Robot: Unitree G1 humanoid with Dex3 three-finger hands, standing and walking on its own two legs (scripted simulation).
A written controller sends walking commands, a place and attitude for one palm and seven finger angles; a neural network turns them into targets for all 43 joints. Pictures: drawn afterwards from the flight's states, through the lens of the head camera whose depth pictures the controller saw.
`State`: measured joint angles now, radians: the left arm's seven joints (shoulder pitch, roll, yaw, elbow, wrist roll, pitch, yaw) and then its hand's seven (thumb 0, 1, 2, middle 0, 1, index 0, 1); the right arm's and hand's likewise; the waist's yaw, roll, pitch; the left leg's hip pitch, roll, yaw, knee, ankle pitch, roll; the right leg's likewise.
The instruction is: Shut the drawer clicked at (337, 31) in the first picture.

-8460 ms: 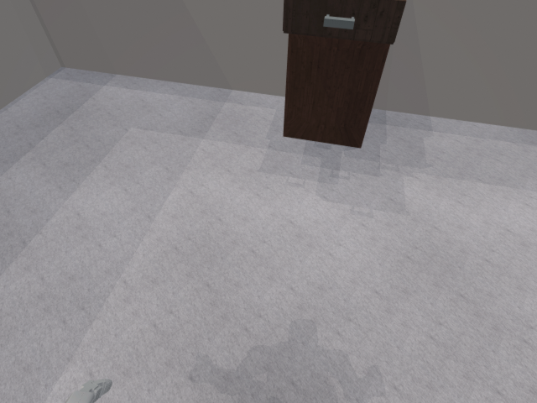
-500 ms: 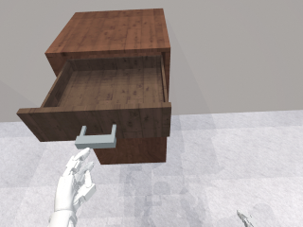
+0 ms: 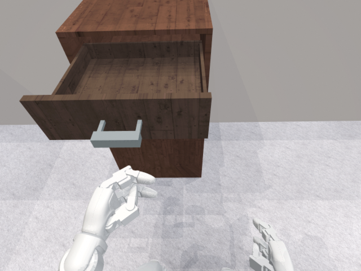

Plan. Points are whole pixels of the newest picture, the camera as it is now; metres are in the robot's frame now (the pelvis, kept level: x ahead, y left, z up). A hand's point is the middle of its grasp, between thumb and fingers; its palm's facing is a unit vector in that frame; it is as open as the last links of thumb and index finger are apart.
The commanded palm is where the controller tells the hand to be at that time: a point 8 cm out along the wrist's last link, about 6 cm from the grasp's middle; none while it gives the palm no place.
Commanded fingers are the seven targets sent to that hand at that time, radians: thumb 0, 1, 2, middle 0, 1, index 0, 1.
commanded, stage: raise the hand and make a fist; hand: left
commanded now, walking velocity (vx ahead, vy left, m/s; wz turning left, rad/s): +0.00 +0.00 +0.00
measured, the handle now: (118, 131) +0.40 +0.17 +0.09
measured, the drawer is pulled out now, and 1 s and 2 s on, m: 0.30 0.30 0.30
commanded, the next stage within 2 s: bring the fist close to the handle in 1.18 s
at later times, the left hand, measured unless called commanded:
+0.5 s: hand (103, 194) +0.22 +0.14 +0.14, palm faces +0.07 -0.99 -0.07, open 3.1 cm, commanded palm +0.18 +0.18 +0.15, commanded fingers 0.00 0.90 0.90 -1.40 -1.60 -1.40 -1.60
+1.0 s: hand (104, 188) +0.21 +0.12 +0.18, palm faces +0.01 -1.00 -0.04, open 3.3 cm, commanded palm +0.17 +0.17 +0.19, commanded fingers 0.00 0.90 0.90 -1.40 -1.60 -1.40 -1.60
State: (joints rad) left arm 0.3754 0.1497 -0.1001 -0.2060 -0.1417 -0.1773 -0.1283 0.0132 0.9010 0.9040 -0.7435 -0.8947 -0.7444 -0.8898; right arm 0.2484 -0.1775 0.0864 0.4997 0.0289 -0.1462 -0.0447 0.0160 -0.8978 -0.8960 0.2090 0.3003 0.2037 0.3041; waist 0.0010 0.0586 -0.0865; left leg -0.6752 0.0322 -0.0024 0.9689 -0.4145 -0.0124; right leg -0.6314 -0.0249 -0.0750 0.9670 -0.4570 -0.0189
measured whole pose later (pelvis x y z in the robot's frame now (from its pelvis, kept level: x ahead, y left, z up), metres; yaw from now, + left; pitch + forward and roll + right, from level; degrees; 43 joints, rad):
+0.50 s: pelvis +0.04 +0.00 +0.02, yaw +0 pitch +4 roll +0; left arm 0.63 0.17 -0.01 -0.50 -0.17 -0.13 -0.04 0.02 0.90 0.90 -1.25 -1.44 -1.25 -1.43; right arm 0.24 -0.22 0.02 0.48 0.02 -0.22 -0.04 0.02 -0.90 -0.90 0.20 0.30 0.20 0.30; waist 0.04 0.05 -0.10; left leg -0.48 0.03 0.01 0.83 -0.43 -0.01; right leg -0.44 -0.03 -0.07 0.83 -0.47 -0.01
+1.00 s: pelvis +0.04 +0.00 +0.03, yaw +1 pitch +0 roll +0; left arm 0.59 0.15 -0.02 -0.62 -0.18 0.04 -0.09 0.02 0.90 0.90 -1.40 -1.60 -1.40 -1.59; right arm 0.26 -0.24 0.06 0.53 0.04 -0.23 -0.04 0.02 -0.90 -0.90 0.21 0.30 0.20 0.30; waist 0.04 0.07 -0.08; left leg -0.36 0.02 0.00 0.74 -0.38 -0.01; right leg -0.31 -0.03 -0.08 0.72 -0.42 -0.01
